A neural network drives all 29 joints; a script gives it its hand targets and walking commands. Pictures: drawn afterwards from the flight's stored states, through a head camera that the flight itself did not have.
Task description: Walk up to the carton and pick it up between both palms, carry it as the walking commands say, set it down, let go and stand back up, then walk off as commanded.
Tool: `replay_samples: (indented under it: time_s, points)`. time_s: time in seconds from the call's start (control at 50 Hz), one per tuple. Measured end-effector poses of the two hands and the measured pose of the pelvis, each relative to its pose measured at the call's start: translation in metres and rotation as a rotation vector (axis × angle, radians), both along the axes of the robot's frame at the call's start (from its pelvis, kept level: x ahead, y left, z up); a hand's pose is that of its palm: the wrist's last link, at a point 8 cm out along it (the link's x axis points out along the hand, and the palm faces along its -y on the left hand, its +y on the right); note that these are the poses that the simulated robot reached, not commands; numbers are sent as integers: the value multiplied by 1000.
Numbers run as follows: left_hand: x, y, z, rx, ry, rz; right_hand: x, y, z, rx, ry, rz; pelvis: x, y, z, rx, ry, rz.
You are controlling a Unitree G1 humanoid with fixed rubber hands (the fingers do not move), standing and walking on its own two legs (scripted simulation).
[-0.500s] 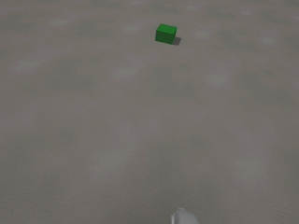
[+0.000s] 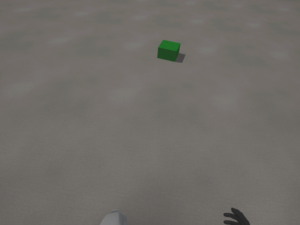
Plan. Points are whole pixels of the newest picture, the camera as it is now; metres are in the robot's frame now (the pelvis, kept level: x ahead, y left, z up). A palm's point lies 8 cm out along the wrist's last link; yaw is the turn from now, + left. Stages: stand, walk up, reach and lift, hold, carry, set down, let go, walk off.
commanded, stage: walk up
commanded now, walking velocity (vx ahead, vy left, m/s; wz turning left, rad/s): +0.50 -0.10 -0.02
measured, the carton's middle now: (168, 50) +2.25 -0.15 -0.70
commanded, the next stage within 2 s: none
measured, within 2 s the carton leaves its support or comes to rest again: neither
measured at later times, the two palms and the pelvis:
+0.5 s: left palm (80, 157) +0.36 +0.27 -0.12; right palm out of the picture +0.16 -0.18 -0.12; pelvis +0.24 +0.04 +0.01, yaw -1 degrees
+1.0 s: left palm (104, 144) +0.42 +0.20 -0.13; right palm (223, 114) +0.60 -0.29 -0.11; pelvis +0.50 -0.03 +0.01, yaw -3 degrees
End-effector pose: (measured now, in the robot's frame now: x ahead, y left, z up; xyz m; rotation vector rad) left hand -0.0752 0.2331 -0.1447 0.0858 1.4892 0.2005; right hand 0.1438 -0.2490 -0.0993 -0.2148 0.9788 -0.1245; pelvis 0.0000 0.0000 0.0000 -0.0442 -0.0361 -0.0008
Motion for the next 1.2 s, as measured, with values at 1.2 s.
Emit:
replay_samples:
  time_s: [1.2]
  points:
    - [568,-7,-10,-23,172,46,661,22,-20,4,-55,62,629,6,-23,24,26,-50]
